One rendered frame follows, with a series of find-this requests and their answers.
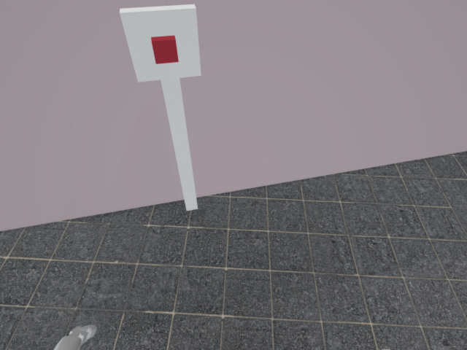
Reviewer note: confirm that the panel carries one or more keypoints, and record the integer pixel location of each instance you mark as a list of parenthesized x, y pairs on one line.
[(142, 23)]

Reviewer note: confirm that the button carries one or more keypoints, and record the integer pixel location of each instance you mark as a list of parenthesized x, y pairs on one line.
[(165, 49)]

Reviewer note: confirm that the robot left hand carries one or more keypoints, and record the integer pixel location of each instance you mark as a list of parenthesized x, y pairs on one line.
[(77, 337)]

